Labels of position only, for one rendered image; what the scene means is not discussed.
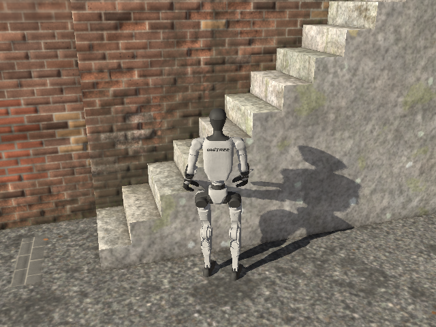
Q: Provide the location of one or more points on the robot left hand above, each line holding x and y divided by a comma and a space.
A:
189, 188

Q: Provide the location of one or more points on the robot right upper arm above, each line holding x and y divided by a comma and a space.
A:
241, 153

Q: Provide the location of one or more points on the robot thigh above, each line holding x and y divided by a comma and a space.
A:
235, 207
204, 211

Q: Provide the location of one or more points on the robot left forearm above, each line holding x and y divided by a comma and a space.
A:
188, 177

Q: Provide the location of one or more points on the robot left upper arm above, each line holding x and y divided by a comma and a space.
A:
196, 145

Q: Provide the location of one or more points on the robot right thigh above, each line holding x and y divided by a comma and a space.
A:
235, 207

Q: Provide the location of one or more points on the robot left thigh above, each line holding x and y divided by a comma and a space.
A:
204, 211

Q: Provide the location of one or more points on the robot right hand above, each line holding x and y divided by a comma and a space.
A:
238, 178

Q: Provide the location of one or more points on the robot right forearm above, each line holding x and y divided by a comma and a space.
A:
245, 175

